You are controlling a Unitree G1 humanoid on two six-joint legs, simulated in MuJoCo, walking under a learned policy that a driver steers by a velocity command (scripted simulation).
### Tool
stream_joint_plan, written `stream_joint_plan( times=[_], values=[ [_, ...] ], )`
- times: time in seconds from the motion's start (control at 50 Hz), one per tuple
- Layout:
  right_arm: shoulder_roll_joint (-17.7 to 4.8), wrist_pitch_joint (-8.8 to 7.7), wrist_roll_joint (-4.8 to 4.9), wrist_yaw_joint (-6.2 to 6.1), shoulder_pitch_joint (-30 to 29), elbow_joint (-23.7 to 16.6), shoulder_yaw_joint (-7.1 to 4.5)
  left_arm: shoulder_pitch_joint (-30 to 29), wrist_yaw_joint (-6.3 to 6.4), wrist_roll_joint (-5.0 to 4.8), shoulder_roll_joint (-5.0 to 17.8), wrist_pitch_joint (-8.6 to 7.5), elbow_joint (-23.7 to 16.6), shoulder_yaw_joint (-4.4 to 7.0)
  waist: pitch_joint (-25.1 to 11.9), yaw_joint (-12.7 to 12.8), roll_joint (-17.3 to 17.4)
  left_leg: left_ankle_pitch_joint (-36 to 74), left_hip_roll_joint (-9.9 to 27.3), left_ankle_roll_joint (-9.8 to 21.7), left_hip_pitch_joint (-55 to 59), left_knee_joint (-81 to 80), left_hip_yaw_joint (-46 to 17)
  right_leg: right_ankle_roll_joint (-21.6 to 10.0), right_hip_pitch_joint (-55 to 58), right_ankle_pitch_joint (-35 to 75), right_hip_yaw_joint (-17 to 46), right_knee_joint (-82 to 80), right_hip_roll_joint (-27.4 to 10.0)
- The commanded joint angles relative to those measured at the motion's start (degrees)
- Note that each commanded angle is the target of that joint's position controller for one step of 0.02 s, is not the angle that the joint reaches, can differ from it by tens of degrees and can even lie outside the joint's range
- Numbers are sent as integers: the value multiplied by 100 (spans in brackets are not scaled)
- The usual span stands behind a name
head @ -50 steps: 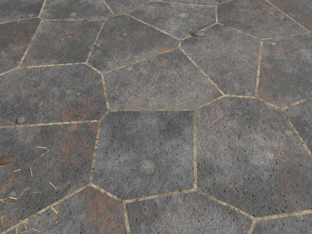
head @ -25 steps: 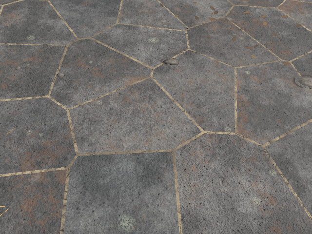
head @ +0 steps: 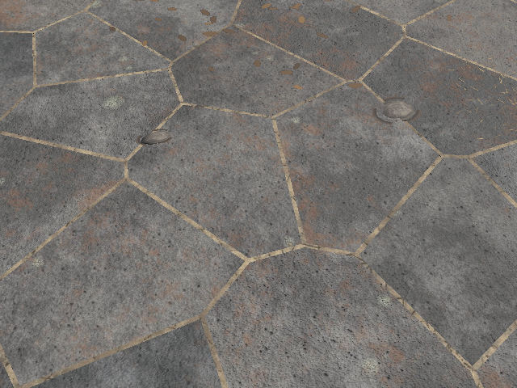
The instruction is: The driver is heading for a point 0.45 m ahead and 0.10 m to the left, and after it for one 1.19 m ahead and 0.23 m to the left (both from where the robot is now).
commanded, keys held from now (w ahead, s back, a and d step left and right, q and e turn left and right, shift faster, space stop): w+q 0.74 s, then w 0.18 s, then w+e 0.08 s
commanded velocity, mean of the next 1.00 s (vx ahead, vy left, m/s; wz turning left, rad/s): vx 0.50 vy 0.00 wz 0.29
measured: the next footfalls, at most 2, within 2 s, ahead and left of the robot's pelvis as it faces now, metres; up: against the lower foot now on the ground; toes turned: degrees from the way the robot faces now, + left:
left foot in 0.38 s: +0.37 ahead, +0.13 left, +0.00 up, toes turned +9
right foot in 0.92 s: +0.70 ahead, +0.05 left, +0.00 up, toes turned +23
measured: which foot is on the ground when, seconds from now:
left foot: up 0.00-0.36, down 0.38-0.94, up 0.96-1.00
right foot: down 0.00-0.40, up 0.42-0.90, down 0.92-1.00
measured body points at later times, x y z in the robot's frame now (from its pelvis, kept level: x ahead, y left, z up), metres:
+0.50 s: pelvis +0.28 +0.07 -0.01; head +0.31 +0.08 +0.44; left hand +0.29 +0.33 -0.14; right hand +0.44 -0.18 -0.13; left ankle +0.33 +0.12 -0.74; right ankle +0.15 -0.06 -0.63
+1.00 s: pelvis +0.56 +0.09 -0.01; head +0.59 +0.09 +0.44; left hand +0.63 +0.39 -0.10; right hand +0.66 -0.17 -0.14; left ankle +0.37 +0.13 -0.66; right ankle +0.66 +0.04 -0.74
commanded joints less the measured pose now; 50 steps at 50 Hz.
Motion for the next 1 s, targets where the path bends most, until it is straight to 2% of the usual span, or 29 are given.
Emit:
stream_joint_plan(
  times=[0.02, 0.06, 0.14, 0.26, 0.3, 0.34, 0.36, 0.38, 0.4, 0.42, 0.44, 0.46, 0.48, 0.5, 0.52, 0.54, 0.6, 0.64, 0.7, 0.78, 0.82, 0.86, 0.88, 0.9, 0.92, 0.94, 0.96, 0.98, 1.0],
  values=[
    [-387, 141, -41, 66, 619, -89, -93, 209, 2, -16, 594, -241, -223, 106, -468, -169, -142, 466, 125, -73, -309, -486, 97, -792, 495, 2176, 1366, -1285, -1589],
    [-385, 159, -10, 92, 158, -190, -87, 475, -10, -7, 592, -289, -90, 85, -247, 3, -259, 1008, 193, -48, -609, -997, 159, -593, 616, 2192, 1170, -1471, -1541],
    [-410, 150, 84, 130, -532, -338, -80, 784, -9, 16, 601, -340, 49, 39, -118, 285, -363, 1777, 111, 104, -983, -1871, 180, -229, 1234, 2259, 806, -1592, -1561],
    [-356, 100, 92, 219, -1239, -565, -35, 1088, 128, 124, 543, -366, 320, -48, 240, 479, -339, 1749, -319, 415, -1116, -2858, 269, -137, 2064, 2732, 285, -1593, -1885],
    [-350, 87, 71, 224, -1143, -571, -38, 968, 182, 141, 578, -366, 365, -69, 186, 343, -403, 1394, -527, 591, -697, -3171, 480, -39, 2207, 3773, 55, -1251, -1947],
    [-442, 88, 59, 173, -645, -437, -90, 850, 234, 161, 724, -362, 393, -59, -181, 85, -594, 835, -908, 823, 96, -3258, 782, 76, 2335, 5774, -160, -329, -1964],
    [-559, 65, 50, 148, -55, -270, -151, 813, 247, 184, 813, -324, 398, -41, -527, -171, -635, 630, -1096, 958, 693, -3406, 825, 110, 2336, 6260, -245, 553, -1950],
    [-696, 16, -5, 119, 809, -16, -232, 712, 256, 148, 887, -294, 356, -32, -964, -592, -543, 877, -1110, 1152, 1834, -3840, 645, 192, 1815, 5714, -399, 1758, -1857],
    [-1170, 9, -93, 48, 1709, 152, -387, 615, 257, 107, 774, -328, 131, -89, -1577, -946, -5, 555, -23, 1572, 3261, -3978, -767, 305, 575, 3672, -606, 3570, -1599],
    [-1595, 74, 26, 24, 1505, 83, -518, 875, 135, -24, 370, -393, -124, -135, -2039, -457, 1589, 987, 1430, 2563, 4741, -4618, -4102, 640, -1856, -1582, -383, 5741, -148],
    [-1429, 102, 239, 83, 1202, 83, -506, 509, 114, 151, 699, -424, -149, -104, -1743, -498, 405, 1160, 1292, 2550, 4543, -4799, -3949, 542, -2537, -1487, 597, 6009, -532],
    [-1209, 114, 237, 62, 884, 27, -450, 151, 72, 98, 634, -493, -300, -135, -1090, -406, 105, 1365, 1175, 2406, 3834, -4889, -3150, 555, -2667, -1042, 633, 5747, -831],
    [-895, 118, 192, 51, 731, 77, -371, 85, 59, 81, 593, -525, -325, -150, -545, -188, -339, 1864, 935, 2157, 3022, -5073, -2640, 585, -2469, -837, 548, 5200, -1039],
    [-776, 88, 196, 23, 632, 106, -329, -20, 56, 151, 542, -446, -395, -152, -326, -27, -391, 2192, 650, 1972, 2518, -5155, -2272, 667, -2242, -843, 560, 4789, -1180],
    [-721, 61, 202, 3, 530, 105, -298, 115, 42, 228, 478, -322, -372, -182, -314, 122, -282, 2380, 421, 1855, 2183, -5259, -1962, 762, -1947, -825, 512, 4539, -1231],
    [-761, 14, 222, 6, 561, 114, -300, 192, 24, 263, 430, -219, -383, -193, -355, 175, -147, 2539, 307, 1829, 2033, -5313, -1816, 842, -1822, -824, 456, 4317, -1244],
    [-979, -50, 235, 9, 752, 166, -361, -111, -13, 268, 355, -87, -552, -223, -288, 154, 16, 2554, 51, 1781, 1757, -5493, -1575, 1052, -1952, -450, 251, 3607, -1279],
    [-997, -35, 240, 5, 937, 191, -374, -658, -21, 257, 359, -76, -753, -230, -146, -12, 87, 2422, -66, 1644, 1788, -5557, -1574, 1158, -2204, 53, 189, 2963, -1299],
    [-1013, -6, 248, -2, 1252, 232, -399, -1257, -41, 214, 328, -87, -951, -258, -185, -286, 201, 2553, -165, 1409, 2147, -5390, -1626, 1187, -2320, 719, 193, 2159, -1199],
    [-994, 13, 183, -53, 1585, 278, -394, -1816, -70, 167, 326, -153, -1155, -306, -217, -531, 264, 3083, -58, 1343, 2774, -5077, -1765, 1082, -2369, 925, 160, 1421, -1026],
    [-972, -1, 145, -91, 1635, 298, -373, -1927, -82, 156, 348, -206, -1226, -316, -198, -549, 304, 3344, 81, 1278, 2954, -4936, -1850, 936, -2116, 849, 152, 1071, -952],
    [-1026, -31, 131, -127, 1421, 275, -366, -1504, -68, 155, 467, -252, -1123, -271, -244, -290, 375, 3722, 192, 1107, 2875, -4721, -1890, 719, -1315, 562, 171, 675, -841],
    [-1091, -55, 125, -124, 1311, 269, -371, -1051, -29, 151, 591, -279, -975, -210, -397, -82, 384, 4374, 146, 1017, 2838, -4323, -1833, 600, -692, 285, 112, 542, -686],
    [-1100, -77, 145, -95, 1233, 291, -359, -324, 28, 162, 708, -335, -746, -143, -739, 285, 181, 4689, -103, 903, 2742, -3443, -1586, 454, 209, 351, 62, 174, -626],
    [-911, -117, 180, -53, 1225, 215, -293, 487, 112, 245, 988, -397, -628, -59, -1351, 634, -147, 3732, -372, 781, 2092, -2188, -1347, 185, 1462, -96, 839, 86, -1398],
    [-443, -129, 342, -35, 1857, 105, -192, 1057, 159, 335, 1579, -357, -573, 101, -2131, 504, -1272, 889, -1200, 507, 572, -293, -666, -526, 2972, -627, 3263, -118, -2886],
    [-745, -109, 182, -44, 1943, 184, -224, 965, 94, 162, 1421, -253, -418, 126, -1974, 375, -1365, -1133, -1374, 513, -311, 359, -627, -852, 2787, -970, 4696, -777, -3136],
    [-839, -76, 56, -34, 1478, 174, -237, 458, 54, 67, 977, -222, -493, 44, -981, 211, -634, -669, -992, 532, -648, 614, -702, -816, 1990, -1399, 4015, -834, -2887],
    [-794, -93, -1, 18, 989, 65, -200, 121, 10, 48, 651, -230, -527, -30, -538, 182, -257, -272, -751, 516, -635, 341, -579, -704, 1358, -1070, 3278, -948, -2561]
  ],
)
